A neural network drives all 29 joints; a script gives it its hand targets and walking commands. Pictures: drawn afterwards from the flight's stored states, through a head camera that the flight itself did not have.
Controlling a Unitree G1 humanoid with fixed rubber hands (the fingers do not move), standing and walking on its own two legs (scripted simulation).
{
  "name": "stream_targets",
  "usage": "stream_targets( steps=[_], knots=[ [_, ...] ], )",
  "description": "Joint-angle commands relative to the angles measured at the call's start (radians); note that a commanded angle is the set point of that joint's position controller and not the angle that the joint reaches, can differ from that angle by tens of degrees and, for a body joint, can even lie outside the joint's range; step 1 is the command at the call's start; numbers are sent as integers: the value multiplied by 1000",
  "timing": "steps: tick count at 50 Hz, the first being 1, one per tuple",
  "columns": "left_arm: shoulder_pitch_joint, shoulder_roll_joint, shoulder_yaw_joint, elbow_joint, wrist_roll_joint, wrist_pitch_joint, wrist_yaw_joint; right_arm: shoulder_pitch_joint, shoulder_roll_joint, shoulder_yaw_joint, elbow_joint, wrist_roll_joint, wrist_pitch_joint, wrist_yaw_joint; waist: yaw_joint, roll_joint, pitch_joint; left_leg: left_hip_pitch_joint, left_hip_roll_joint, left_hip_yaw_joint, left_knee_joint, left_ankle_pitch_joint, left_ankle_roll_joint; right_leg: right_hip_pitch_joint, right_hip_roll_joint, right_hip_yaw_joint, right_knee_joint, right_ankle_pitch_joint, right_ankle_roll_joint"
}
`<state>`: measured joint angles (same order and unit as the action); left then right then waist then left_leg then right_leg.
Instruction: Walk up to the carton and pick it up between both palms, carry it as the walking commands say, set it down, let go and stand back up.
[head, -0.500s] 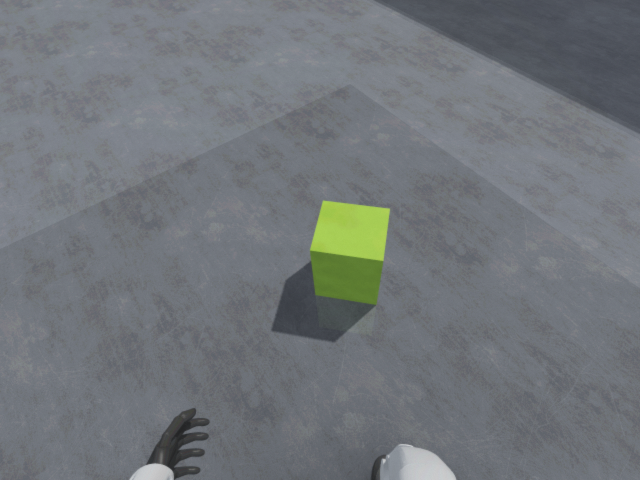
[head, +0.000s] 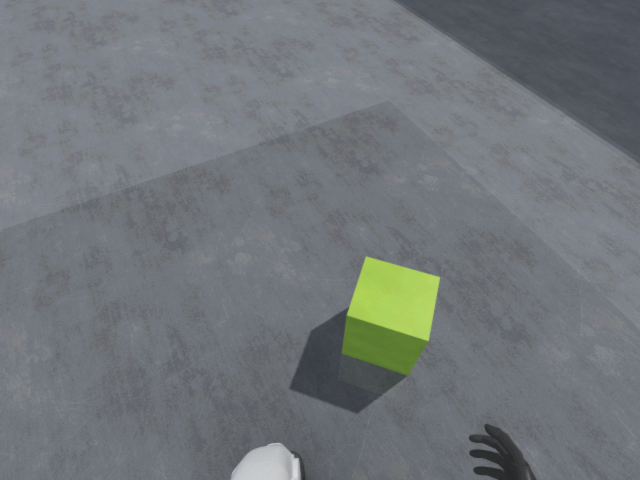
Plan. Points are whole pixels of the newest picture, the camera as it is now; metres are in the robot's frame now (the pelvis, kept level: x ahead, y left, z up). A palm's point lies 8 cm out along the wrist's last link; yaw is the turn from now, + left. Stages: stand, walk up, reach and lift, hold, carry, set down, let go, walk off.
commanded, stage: walk up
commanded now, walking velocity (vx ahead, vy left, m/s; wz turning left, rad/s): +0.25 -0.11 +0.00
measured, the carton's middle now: (387, 317) +0.59 -0.14 -0.62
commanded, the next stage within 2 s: none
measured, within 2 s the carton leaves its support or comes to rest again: neither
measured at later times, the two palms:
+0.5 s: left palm (214, 441) +0.16 +0.18 -0.11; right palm out of the picture +0.05 -0.28 -0.13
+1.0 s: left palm (215, 479) +0.12 +0.17 -0.12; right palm out of the picture +0.09 -0.28 -0.12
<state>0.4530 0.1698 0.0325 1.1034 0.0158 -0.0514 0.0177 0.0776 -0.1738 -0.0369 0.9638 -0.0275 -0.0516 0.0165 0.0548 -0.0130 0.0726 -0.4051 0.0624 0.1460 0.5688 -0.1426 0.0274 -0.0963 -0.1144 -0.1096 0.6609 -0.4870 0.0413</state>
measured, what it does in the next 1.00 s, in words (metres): walks ahead: right foot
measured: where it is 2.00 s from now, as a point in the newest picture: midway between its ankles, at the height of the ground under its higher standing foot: (348, 468)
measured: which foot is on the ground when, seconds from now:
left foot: down 0.00-1.00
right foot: up 0.00-0.42, down 0.44-1.00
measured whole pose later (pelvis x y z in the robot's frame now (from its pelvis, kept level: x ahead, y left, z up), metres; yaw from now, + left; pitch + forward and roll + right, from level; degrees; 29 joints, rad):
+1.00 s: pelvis +0.11 -0.06 +0.02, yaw -1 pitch -1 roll +0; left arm 0.25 0.17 0.03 1.13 0.01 -0.01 0.02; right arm 0.30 -0.15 -0.01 1.12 -0.01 -0.02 -0.03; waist 0.00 0.00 0.03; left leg -0.13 0.06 0.06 0.36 -0.20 -0.03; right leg -0.16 -0.04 -0.09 0.34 -0.16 0.00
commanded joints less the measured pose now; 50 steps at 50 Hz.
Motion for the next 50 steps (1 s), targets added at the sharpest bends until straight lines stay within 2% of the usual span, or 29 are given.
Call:
stream_targets(
  steps=[1,2,3,4,5,6,9,11,13,15,16,17,18,19,20,21,22,23,24,25,26,28,29,31,33,36,42,50],
  knots=[
    [87,123,42,-39,8,22,6,358,-290,-66,48,13,5,-21,-136,192,-249,475,485,-618,-302,141,112,-399,33,119,492,-114,-34],
    [37,139,57,-49,10,33,-4,290,-264,-62,41,14,12,-33,-101,112,-151,354,463,-593,-326,128,87,-417,25,154,545,-39,-30],
    [25,98,48,-48,4,41,-13,214,-209,-49,29,12,10,-34,-68,76,-78,256,389,-463,-327,148,63,-398,2,161,515,61,-25],
    [26,75,41,-47,2,51,-21,173,-160,-38,24,10,4,-33,-45,115,-47,194,319,-353,-341,142,38,-374,-14,151,467,123,-18],
    [44,61,36,-41,7,61,-27,171,-130,-30,31,6,-1,-29,-32,164,-52,170,278,-282,-347,126,25,-347,-10,136,446,160,-14],
    [45,62,35,-36,12,68,-30,186,-119,-24,34,2,-5,-26,-28,187,-64,163,256,-244,-349,125,21,-328,2,120,435,184,-9],
    [-20,77,36,-44,20,85,-36,241,-131,-26,44,4,-10,-27,-39,200,-61,166,242,-202,-358,66,32,-351,14,98,394,235,3],
    [-88,82,35,-66,21,91,-42,273,-142,-31,45,2,-7,-29,-55,208,-38,164,249,-205,-382,-48,47,-388,10,91,342,249,11],
    [-162,81,30,-94,16,93,-46,293,-152,-33,43,1,-4,-32,-70,214,-14,163,261,-209,-405,-131,63,-414,4,85,272,261,15],
    [-205,64,18,-108,7,87,-45,291,-148,-28,41,-4,-6,-32,-75,220,-14,145,244,-171,-412,-150,66,-361,6,69,152,269,9],
    [-216,53,11,-107,2,81,-42,291,-140,-22,44,-8,-9,-33,-78,235,-15,132,218,-136,-408,-130,66,-303,19,50,72,268,0],
    [-244,46,3,-119,-8,72,-34,280,-120,-16,49,-8,-1,-36,-75,264,-19,153,154,-82,-379,7,78,-251,46,33,-1,260,-1],
    [-231,67,9,-114,-20,67,-18,278,-144,-19,62,-4,10,-38,-68,266,-21,199,155,-71,-312,278,87,-216,68,26,-60,250,3],
    [-198,79,11,-103,-22,61,-7,289,-161,-20,77,3,16,-39,-65,231,-50,241,167,-72,-260,404,85,-185,82,16,-135,297,5],
    [-161,80,10,-89,-21,53,0,288,-167,-21,83,12,23,-39,-56,199,-76,254,172,-82,-222,395,67,-132,82,0,-239,363,4],
    [-139,91,12,-82,-13,42,5,300,-145,-16,83,18,30,-37,-55,167,-98,231,158,-94,-199,286,31,-58,51,9,-324,422,-2],
    [-118,119,20,-83,-2,31,7,335,-94,-4,83,16,36,-34,-60,89,-131,186,120,-92,-153,90,-12,26,-32,84,-350,490,-15],
    [-126,182,29,-95,10,24,6,368,-28,8,67,9,46,-33,-83,-96,-123,113,45,-60,-65,-170,-60,30,-178,247,-365,620,-41],
    [-196,196,28,-97,2,33,0,376,-26,11,73,17,68,-45,-66,-258,-100,126,9,-34,-53,-259,-66,-92,-202,300,-432,366,-117],
    [-241,166,22,-102,3,39,-1,367,-42,8,82,19,84,-47,-72,-252,-26,117,8,-48,-36,-234,-62,-141,-160,284,-479,185,-122],
    [-270,140,12,-103,0,41,0,359,-53,4,86,17,87,-45,-73,-233,6,123,3,-62,-51,-190,-56,-167,-131,263,-501,113,-114],
    [-286,130,9,-96,-7,43,4,359,-62,2,99,18,77,-42,-83,-203,-3,165,9,-77,-121,-99,-61,-152,-95,217,-487,152,-101],
    [-277,128,10,-91,-12,42,5,349,-61,6,105,16,68,-41,-76,-169,-14,185,13,-77,-158,-62,-62,-138,-85,200,-475,185,-99],
    [-265,122,14,-78,-18,42,7,345,-61,9,113,17,53,-42,-72,-135,-39,206,32,-91,-198,-37,-58,-113,-71,184,-460,199,-92],
    [-243,113,15,-63,-21,43,8,319,-64,10,117,13,46,-40,-64,-62,-11,191,38,-101,-209,-35,-57,-114,-57,178,-462,188,-86],
    [-226,114,19,-44,-20,39,7,303,-57,15,123,13,39,-43,-63,-14,-18,190,48,-107,-234,-8,-55,-73,-43,156,-433,263,-82],
    [-203,92,16,-18,-14,38,7,293,-58,18,135,16,29,-47,-62,32,-30,196,64,-124,-269,15,-44,-37,-15,122,-393,340,-68],
    [-157,69,9,8,-6,37,9,291,-54,15,147,18,29,-51,-58,33,-13,201,67,-140,-292,7,-32,-32,-4,111,-376,371,-52]
  ],
)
